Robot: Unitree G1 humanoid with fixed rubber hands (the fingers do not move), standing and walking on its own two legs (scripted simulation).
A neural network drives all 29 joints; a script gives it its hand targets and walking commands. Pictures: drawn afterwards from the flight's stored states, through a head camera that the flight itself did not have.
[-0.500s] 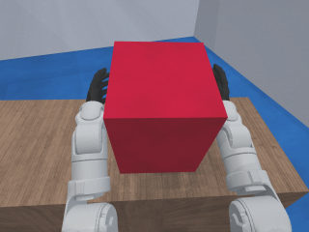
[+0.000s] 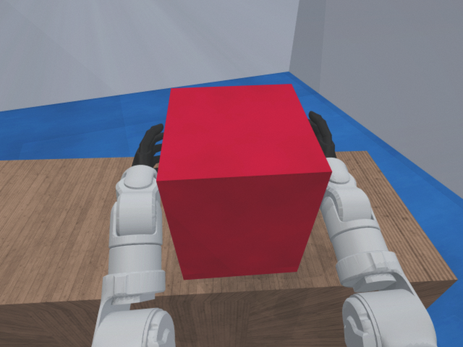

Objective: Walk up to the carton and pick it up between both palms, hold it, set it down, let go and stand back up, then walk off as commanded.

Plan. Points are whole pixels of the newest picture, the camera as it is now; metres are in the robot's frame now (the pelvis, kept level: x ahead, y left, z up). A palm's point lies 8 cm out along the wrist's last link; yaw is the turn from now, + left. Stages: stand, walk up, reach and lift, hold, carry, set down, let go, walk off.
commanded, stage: hold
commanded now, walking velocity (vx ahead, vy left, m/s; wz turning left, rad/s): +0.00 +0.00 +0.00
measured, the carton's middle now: (236, 183) +0.35 +0.00 +0.15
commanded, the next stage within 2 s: none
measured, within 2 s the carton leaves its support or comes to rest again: neither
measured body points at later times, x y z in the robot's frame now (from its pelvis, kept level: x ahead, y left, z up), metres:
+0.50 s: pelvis +0.03 +0.00 +0.00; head +0.01 +0.02 +0.45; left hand +0.41 +0.15 +0.19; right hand +0.41 -0.15 +0.19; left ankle +0.04 +0.12 -0.75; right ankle +0.03 -0.12 -0.75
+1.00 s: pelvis +0.00 +0.00 +0.00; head -0.04 +0.02 +0.45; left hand +0.38 +0.14 +0.17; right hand +0.38 -0.15 +0.19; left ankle +0.04 +0.12 -0.75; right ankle +0.03 -0.12 -0.75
